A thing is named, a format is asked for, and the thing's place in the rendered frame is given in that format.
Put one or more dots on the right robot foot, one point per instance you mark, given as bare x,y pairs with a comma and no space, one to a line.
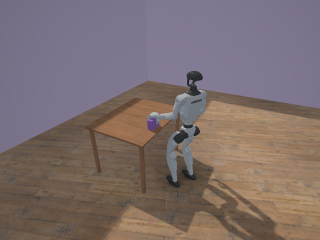
186,173

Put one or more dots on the sponge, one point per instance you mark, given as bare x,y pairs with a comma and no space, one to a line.
151,124

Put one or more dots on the robot right upper arm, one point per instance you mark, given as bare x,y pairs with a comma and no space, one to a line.
203,104

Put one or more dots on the robot left upper arm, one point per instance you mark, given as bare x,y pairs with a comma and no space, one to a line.
179,101

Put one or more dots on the robot left hand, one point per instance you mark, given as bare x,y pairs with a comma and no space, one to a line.
153,115

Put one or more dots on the left robot shin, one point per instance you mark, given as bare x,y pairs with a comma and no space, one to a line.
172,165

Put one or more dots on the table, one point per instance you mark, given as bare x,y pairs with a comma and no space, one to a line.
128,123

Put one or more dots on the left robot forearm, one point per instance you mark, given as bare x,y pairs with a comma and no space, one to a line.
166,116

